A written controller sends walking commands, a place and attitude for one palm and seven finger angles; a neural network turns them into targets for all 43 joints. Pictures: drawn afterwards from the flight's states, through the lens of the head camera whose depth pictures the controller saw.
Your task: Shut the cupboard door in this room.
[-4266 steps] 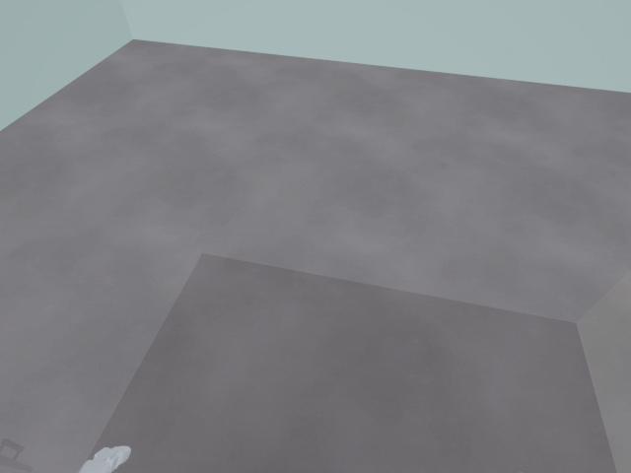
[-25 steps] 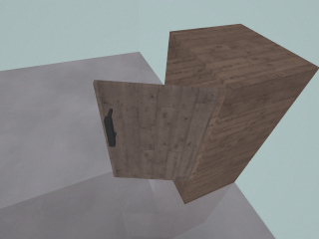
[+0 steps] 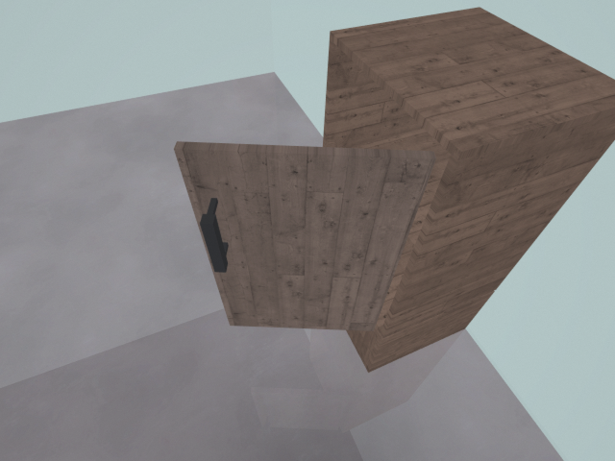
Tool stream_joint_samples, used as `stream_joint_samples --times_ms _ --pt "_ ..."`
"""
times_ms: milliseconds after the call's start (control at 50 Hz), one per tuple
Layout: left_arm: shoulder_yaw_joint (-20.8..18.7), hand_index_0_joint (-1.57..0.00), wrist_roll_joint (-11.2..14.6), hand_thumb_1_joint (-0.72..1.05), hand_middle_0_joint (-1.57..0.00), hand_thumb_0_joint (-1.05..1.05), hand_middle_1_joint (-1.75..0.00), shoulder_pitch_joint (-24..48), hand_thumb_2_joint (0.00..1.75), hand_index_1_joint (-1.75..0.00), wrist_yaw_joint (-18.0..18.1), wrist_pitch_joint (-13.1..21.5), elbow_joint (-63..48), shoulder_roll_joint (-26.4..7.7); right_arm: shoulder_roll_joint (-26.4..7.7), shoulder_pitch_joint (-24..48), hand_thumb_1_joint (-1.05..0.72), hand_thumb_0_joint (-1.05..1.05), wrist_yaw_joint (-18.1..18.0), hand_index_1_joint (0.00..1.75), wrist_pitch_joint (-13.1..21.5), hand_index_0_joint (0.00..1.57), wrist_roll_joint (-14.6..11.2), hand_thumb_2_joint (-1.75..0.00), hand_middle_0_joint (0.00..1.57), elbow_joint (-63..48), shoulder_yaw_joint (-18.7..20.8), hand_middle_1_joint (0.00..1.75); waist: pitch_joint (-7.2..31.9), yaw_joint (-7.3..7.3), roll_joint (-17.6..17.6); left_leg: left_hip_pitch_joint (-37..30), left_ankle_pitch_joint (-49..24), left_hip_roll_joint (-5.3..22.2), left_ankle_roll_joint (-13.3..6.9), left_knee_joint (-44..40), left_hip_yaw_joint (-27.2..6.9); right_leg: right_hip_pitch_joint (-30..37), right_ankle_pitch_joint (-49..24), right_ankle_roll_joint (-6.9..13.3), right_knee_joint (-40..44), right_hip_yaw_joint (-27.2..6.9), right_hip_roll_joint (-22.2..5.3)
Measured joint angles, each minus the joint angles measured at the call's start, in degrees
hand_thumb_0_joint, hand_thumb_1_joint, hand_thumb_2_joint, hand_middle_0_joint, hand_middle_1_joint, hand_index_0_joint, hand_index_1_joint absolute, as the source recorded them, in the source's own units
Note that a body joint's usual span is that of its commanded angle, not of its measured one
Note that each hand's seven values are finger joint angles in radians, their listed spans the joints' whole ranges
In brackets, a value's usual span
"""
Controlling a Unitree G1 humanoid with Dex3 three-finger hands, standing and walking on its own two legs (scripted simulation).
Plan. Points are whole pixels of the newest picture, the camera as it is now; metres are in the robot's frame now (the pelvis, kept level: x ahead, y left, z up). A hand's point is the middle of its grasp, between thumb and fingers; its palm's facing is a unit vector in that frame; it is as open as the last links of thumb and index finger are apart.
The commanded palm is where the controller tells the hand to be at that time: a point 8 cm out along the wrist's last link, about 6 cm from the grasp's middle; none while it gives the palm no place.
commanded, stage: come to a stop and stand still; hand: left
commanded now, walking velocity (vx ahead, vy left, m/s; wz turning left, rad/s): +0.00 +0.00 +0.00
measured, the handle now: (217, 236) +0.47 +0.19 -0.05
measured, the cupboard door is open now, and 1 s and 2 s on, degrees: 65 65 65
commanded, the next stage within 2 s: look again from close up in 1.30 s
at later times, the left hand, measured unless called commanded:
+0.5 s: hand out of the picture -0.03 +0.18 -0.16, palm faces +0.01 -0.98 -0.21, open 7.4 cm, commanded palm none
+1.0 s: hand out of the picture +0.03 +0.16 -0.17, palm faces +0.02 -0.98 -0.21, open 7.3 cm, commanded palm none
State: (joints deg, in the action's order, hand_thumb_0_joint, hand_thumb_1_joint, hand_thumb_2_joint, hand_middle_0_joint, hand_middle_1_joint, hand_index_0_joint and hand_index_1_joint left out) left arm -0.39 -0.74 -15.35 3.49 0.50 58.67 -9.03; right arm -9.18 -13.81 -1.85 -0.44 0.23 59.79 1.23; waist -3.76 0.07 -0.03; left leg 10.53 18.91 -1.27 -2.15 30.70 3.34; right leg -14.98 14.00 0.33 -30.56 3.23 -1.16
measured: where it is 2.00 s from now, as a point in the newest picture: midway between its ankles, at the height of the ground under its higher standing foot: outside the picture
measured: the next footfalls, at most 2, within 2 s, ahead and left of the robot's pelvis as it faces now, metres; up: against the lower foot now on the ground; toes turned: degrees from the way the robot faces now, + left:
none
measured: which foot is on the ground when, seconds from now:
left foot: down 0.00-1.00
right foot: down 0.00-1.00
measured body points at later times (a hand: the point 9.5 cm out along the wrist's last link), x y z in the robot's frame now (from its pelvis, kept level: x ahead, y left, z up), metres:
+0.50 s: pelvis -0.02 +0.00 +0.01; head -0.01 +0.00 +0.46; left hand -0.03 +0.23 -0.15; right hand -0.01 -0.22 -0.15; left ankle -0.02 +0.09 -0.73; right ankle +0.02 -0.12 -0.73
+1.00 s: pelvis +0.02 -0.01 +0.01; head +0.04 -0.01 +0.46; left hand +0.03 +0.22 -0.15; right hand +0.02 -0.23 -0.16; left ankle -0.02 +0.09 -0.73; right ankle +0.02 -0.12 -0.73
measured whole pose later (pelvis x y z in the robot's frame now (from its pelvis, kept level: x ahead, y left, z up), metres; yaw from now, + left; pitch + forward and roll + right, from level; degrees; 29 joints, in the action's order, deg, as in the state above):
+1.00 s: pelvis +0.02 -0.01 +0.01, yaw +0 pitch -1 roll +0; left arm 0.8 -0.6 -14.4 2.1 1.2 63.3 -9.4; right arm -8.3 -15.2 -1.6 1.3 0.8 65.2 -1.1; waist -2.5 0.3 -0.1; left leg 6.2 16.6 -1.2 -1.6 23.4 3.0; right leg -11.9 13.7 1.1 -26.2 2.8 -0.5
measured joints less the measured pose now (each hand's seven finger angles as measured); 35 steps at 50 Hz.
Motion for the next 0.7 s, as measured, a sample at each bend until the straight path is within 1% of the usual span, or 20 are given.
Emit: stream_joint_samples --times_ms 40,80,160,240,340,480,700 --pt "0.2 -0.2 -0.1 0.92 -0.2 0.01 -0.3 -0.2 0.9 -0.3 -0.4 -0.2 0.0 -0.4 -0.4 0.1 -0.92 0.02 0.4 0.3 0.0 0.2 0.3 -0.9 0.2 -1.5 0.0 0.3 0.7 -0.4 -0.3 0.5 0.0 -0.5 -0.5 0.8 0.2 -0.7 0.2 -0.1 -1.2 -0.2 -0.5" --pt "0.4 -0.2 -0.2 0.92 -0.2 0.01 -0.3 -0.3 0.9 -0.3 -0.8 -0.7 0.0 -0.6 -0.7 -0.3 -0.92 0.01 0.7 0.3 0.3 0.2 0.6 -0.9 0.19 -2.6 -0.2 0.3 1.6 -0.44 -0.1 0.6 -0.4 -0.8 -1.1 1.0 0.3 -0.8 0.1 -0.2 -1.4 -0.3 -0.8" --pt "0.7 -0.2 -0.6 0.91 -0.2 0.01 -0.3 -0.5 0.9 -0.3 -1.5 -1.2 -0.6 -0.7 -1.3 -1.3 -0.92 0.01 1.0 0.3 0.5 0.2 0.9 -0.9 0.2 -3.5 -0.7 0.3 3.1 0.15 0.9 0.2 -1.5 -1.2 -1.6 -0.3 0.6 -0.3 -1.2 -0.3 0.0 -0.6 -1.1" --pt "0.9 -0.2 -0.7 0.91 -0.2 0.01 -0.3 -1.1 0.9 -0.3 -1.9 -1.0 -0.9 -0.9 -1.8 -1.8 -0.93 0.01 1.4 0.3 0.4 0.2 1.1 -0.9 0.2 -3.5 -1.2 0.3 3.6 0.58 1.0 -0.2 -3.2 -1.8 -1.8 -2.5 0.9 -0.5 -2.1 -0.4 1.0 -1.1 -1.5" --pt "0.9 -0.2 -0.7 0.91 -0.2 0.01 -0.3 -2.3 0.9 -0.3 -2.1 -0.8 -0.4 -1.2 -1.8 -2.3 -0.92 0.01 1.7 0.3 0.3 0.2 1.1 -0.9 0.2 -2.6 -1.7 0.3 3.3 0.66 0.9 -0.1 -4.6 -2.1 -1.7 -4.5 0.9 -1.0 -3.0 -0.4 2.1 -1.5 -1.6" --pt "1.3 -0.2 -0.3 0.91 -0.2 0.01 -0.3 -3.5 0.9 -0.29 -2.2 -0.6 1.8 -0.7 -1.3 -3.3 -0.91 0.01 1.6 0.3 0.5 0.2 0.8 -0.9 0.2 -0.2 -2.1 0.3 2.4 0.5 0.4 -0.3 -4.9 -1.7 -1.2 -5.7 0.7 -0.9 -3.5 -0.5 3.3 -1.5 -1.1" --pt "1.9 -0.2 0.0 0.92 -0.2 0.01 -0.3 -1.4 0.9 -0.3 -1.8 0.2 4.4 0.9 0.1 -3.5 -0.91 0.01 0.9 0.3 1.4 0.2 0.5 -0.9 0.2 3.8 -2.5 0.3 1.4 0.25 0.0 -2.2 -3.8 -0.8 -0.3 -6.6 0.1 1.1 -2.2 0.2 4.1 -0.9 -0.1"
